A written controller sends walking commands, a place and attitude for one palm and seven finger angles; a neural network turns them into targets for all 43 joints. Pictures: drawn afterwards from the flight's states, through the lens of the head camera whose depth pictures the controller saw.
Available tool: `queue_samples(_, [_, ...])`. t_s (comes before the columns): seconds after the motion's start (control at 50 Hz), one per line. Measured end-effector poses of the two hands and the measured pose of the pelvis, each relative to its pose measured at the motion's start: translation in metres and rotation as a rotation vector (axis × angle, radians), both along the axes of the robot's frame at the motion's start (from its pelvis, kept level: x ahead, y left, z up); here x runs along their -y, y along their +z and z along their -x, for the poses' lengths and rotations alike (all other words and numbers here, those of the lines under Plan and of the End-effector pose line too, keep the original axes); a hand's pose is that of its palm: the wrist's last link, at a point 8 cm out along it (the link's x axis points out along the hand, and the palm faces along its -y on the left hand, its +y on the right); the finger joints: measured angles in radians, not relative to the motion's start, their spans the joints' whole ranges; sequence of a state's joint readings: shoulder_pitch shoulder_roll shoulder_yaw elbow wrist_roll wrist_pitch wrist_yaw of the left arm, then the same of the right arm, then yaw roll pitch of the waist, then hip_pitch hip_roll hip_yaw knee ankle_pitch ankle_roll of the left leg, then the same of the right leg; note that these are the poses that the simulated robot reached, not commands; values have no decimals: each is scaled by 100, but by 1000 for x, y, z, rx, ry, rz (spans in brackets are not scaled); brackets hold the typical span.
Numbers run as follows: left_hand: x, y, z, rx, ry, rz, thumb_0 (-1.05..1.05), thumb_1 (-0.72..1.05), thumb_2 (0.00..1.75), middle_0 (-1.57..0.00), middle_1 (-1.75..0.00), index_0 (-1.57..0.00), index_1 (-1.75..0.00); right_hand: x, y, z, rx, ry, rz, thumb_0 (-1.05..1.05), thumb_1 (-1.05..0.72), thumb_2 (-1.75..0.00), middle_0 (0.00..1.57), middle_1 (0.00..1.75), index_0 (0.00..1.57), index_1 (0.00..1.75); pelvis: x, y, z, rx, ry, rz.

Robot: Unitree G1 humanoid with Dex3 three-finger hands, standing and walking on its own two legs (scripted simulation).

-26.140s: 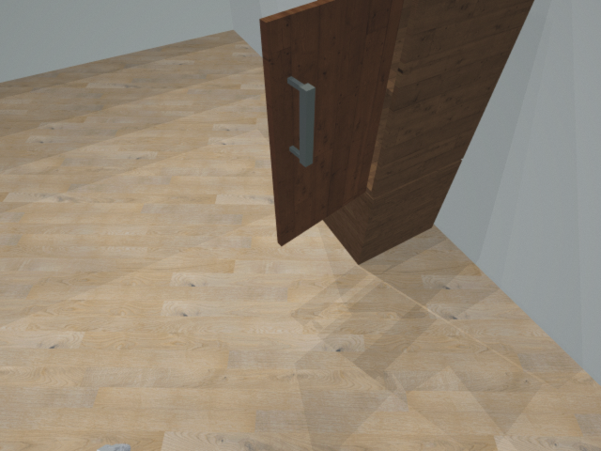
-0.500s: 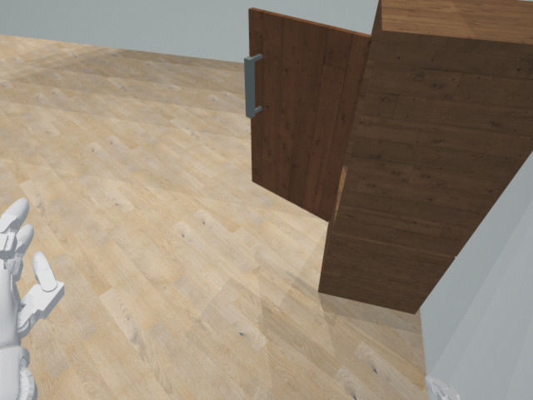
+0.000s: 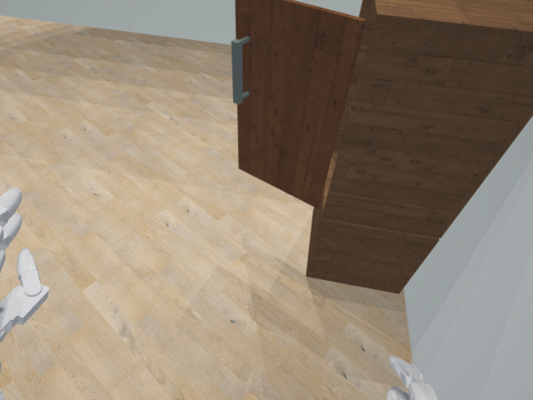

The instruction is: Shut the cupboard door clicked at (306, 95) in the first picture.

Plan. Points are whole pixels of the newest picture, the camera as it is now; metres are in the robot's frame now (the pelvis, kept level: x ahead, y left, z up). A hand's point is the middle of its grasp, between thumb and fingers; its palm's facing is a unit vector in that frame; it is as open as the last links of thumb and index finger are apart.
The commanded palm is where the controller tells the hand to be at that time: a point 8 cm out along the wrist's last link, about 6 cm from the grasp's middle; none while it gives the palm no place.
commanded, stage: stop stepping back and stand still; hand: left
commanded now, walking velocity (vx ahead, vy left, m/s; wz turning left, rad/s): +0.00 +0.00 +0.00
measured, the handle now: (241, 71) +0.92 +0.12 +0.06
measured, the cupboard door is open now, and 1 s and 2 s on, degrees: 66 66 66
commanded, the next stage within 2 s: let the arm hang, fingers relaxed in 0.46 s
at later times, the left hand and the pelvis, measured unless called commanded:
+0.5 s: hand (8, 318) +0.16 +0.27 +0.16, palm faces +0.47 -0.79 -0.40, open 7.4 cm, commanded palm +0.10 +0.30 +0.18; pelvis -0.03 +0.00 +0.00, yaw +1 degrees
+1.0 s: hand out of the picture -0.02 +0.19 -0.18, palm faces +0.05 -0.98 -0.18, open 7.1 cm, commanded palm none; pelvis -0.03 +0.00 +0.00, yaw +3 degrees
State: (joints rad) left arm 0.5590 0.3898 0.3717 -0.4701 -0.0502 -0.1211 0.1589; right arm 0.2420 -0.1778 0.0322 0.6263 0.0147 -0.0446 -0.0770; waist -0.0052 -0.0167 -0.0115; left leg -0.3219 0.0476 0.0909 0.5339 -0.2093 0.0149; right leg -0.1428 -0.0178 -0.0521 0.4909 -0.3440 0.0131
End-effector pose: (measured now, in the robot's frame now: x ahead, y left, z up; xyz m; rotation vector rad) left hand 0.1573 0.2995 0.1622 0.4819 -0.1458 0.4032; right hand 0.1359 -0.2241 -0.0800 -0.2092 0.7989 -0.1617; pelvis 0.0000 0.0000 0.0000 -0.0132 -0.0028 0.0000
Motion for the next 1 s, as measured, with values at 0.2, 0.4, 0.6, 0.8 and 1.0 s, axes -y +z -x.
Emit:
queue_samples(0.2, [-12, 29, 29, 106, 18, -81, 1, 89, 90, -22, -30, -21, -31, 2, 11, 16, 71, -3, 7, 1, -90, -90, 21, 30, 20, 30, -4, 3, 23, 5, 8, 19])
queue_samples(0.4, [-10, 3, 43, 8, 64, 4, 1, 89, 90, -21, -30, -21, -31, -3, 2, 26, 36, 23, 0, 1, -90, -90, 21, 30, 20, 30, -5, 4, 32, 12, 15, 19])
queue_samples(0.6, [-10, -5, 20, -6, 7, -22, 1, 89, 90, -21, -30, -20, -30, -3, 0, 12, 54, 74, -18, 1, -90, -90, 21, 30, 20, 30, -5, 1, 28, -1, 20, 23])
queue_samples(0.8, [45, -256, 70, -1073, -21, 363, 1, 91, 90, -20, -30, -20, -30, 29, -41, 45, -197, 52, 7, 1, -90, -90, 21, 30, 20, 30, -8, -10, 34, -5, 23, 2])
queue_samples(1.0, [61, -315, 186, -1432, 163, 585, -1, 97, 90, -21, -30, -20, -30, 30, -42, 134, -571, -8, 50, 1, -90, -90, 20, 30, 20, 30, 0, -3, 26, 1, 52, 18])
